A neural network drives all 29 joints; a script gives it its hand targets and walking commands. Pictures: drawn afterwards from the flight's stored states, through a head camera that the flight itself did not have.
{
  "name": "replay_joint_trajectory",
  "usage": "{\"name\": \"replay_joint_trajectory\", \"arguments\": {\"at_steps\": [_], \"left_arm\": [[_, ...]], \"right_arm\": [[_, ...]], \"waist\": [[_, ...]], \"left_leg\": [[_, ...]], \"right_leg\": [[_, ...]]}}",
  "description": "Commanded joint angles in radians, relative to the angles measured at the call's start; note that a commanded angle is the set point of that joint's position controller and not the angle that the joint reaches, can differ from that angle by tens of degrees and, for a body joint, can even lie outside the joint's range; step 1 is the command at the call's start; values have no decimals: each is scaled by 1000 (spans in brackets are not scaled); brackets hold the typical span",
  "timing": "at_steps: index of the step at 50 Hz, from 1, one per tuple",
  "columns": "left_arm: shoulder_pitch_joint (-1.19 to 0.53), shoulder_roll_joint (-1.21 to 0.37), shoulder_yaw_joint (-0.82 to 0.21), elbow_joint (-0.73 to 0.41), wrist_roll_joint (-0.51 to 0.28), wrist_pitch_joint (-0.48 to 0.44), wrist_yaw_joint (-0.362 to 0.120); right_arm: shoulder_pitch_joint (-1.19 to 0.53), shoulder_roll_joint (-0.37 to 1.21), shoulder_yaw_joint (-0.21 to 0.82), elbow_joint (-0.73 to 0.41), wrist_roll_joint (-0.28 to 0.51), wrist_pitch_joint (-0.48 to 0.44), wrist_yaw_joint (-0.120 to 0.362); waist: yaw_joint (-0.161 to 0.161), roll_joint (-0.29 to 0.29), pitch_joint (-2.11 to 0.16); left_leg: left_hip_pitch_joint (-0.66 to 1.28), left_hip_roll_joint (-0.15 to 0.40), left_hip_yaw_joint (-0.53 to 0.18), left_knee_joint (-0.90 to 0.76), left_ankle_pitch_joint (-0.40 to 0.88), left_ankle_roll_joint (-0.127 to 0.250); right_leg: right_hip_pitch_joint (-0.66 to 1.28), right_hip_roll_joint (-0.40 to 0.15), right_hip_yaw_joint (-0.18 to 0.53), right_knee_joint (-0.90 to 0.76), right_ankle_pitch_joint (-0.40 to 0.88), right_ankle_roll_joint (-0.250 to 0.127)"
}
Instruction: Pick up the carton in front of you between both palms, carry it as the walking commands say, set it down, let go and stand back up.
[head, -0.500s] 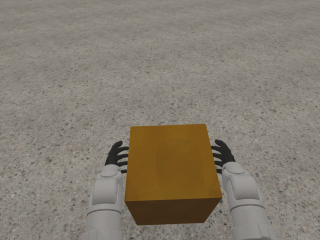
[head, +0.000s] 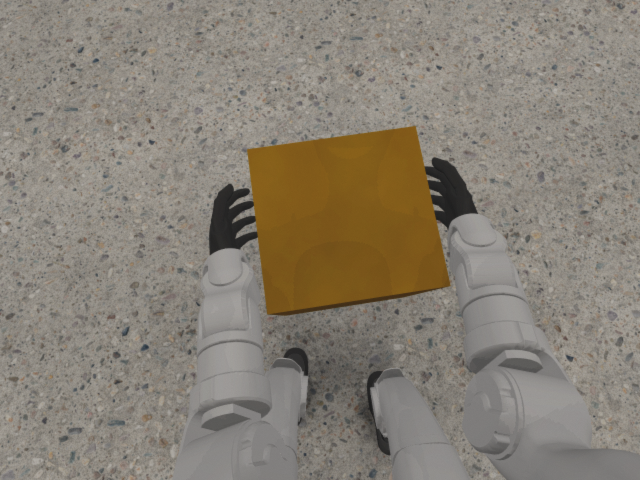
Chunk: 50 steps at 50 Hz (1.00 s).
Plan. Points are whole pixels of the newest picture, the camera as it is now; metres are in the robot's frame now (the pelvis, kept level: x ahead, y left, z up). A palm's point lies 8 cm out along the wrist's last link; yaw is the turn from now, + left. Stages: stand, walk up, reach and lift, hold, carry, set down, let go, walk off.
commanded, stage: set down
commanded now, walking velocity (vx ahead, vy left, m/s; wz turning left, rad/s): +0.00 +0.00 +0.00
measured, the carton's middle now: (339, 237) +0.40 +0.01 -0.15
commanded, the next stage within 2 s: none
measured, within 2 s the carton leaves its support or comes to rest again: neither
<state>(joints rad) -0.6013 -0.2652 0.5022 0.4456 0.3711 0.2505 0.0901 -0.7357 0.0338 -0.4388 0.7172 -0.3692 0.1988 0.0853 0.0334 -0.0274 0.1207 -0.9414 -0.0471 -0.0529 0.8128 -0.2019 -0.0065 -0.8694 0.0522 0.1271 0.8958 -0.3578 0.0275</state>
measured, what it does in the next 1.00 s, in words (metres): lowers itself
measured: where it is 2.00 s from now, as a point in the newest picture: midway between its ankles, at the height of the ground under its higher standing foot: (338, 415)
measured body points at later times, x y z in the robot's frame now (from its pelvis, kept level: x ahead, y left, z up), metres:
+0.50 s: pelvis +0.00 -0.03 -0.12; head +0.26 -0.02 +0.25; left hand +0.42 +0.18 -0.21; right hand +0.49 -0.12 -0.22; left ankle +0.10 +0.12 -0.68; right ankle +0.04 -0.14 -0.68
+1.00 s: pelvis -0.03 -0.02 -0.23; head +0.31 -0.01 +0.06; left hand +0.44 +0.20 -0.36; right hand +0.54 -0.09 -0.37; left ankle +0.10 +0.12 -0.68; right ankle +0.04 -0.14 -0.68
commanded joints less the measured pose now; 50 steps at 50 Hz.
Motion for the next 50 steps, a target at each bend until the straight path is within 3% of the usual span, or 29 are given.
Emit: {"name": "replay_joint_trajectory", "arguments": {"at_steps": [1,4,7,12,18,30,37,50], "left_arm": [[-583,-798,-617,5,-162,-98,-146],[-625,-809,-706,-59,-213,-90,-153],[-634,-809,-721,-61,-225,-49,-183],[-669,-804,-644,25,-206,26,-248],[-710,-763,-547,106,-190,37,-276],[-864,-683,-493,116,-238,6,-250],[-983,-638,-465,101,-264,22,-222],[-1221,-530,-371,100,-263,37,-189]], "right_arm": [[-518,824,534,-35,184,-96,184],[-551,863,627,-101,242,-80,168],[-559,899,649,-99,247,-36,165],[-571,952,584,3,219,42,180],[-631,935,517,84,212,48,161],[-810,843,549,73,252,11,77],[-928,783,550,93,271,29,65],[-1133,636,482,234,280,47,67]], "waist": [[11,0,-1011],[27,-9,-1210],[35,-25,-1228],[54,-40,-1095],[82,-52,-1082],[121,-90,-1279],[145,-106,-1309],[184,-101,-1231]], "left_leg": [[670,-66,-4,137,385,-41],[597,-78,22,223,407,-45],[434,-88,55,275,316,-45],[154,-95,94,327,152,-41],[-46,-99,106,415,164,-42],[-265,-105,135,613,216,-68],[-307,-98,152,707,181,-79],[-346,-80,169,855,112,-89]], "right_leg": [[-148,108,-93,9,200,-46],[-180,118,-103,84,240,-29],[-206,120,-109,126,214,-17],[-295,113,-107,165,116,-9],[-395,115,-103,252,153,-1],[-484,138,-124,469,223,20],[-587,149,-146,576,144,17],[-826,148,-173,740,-16,-4]]}}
